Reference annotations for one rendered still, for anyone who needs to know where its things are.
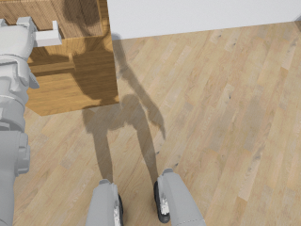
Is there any cabinet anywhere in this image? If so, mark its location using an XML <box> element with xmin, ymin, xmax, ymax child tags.
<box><xmin>0</xmin><ymin>0</ymin><xmax>119</xmax><ymax>117</ymax></box>

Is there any robot left thigh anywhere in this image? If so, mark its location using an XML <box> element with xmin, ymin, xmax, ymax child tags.
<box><xmin>85</xmin><ymin>183</ymin><xmax>119</xmax><ymax>226</ymax></box>

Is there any robot left forearm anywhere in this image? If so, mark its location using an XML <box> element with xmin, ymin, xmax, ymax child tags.
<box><xmin>0</xmin><ymin>55</ymin><xmax>30</xmax><ymax>133</ymax></box>

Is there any handle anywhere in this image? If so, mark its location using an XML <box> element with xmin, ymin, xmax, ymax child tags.
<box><xmin>29</xmin><ymin>61</ymin><xmax>76</xmax><ymax>77</ymax></box>
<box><xmin>32</xmin><ymin>21</ymin><xmax>62</xmax><ymax>47</ymax></box>

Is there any left robot upper arm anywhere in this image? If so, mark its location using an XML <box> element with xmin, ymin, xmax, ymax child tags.
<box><xmin>0</xmin><ymin>130</ymin><xmax>31</xmax><ymax>226</ymax></box>

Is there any drawer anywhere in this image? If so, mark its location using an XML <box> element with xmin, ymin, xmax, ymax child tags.
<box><xmin>0</xmin><ymin>0</ymin><xmax>103</xmax><ymax>40</ymax></box>

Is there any right robot shin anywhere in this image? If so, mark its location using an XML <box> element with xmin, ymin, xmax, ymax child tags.
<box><xmin>159</xmin><ymin>168</ymin><xmax>181</xmax><ymax>214</ymax></box>

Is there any left robot hand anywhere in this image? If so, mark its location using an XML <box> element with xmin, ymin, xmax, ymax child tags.
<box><xmin>0</xmin><ymin>16</ymin><xmax>40</xmax><ymax>89</ymax></box>

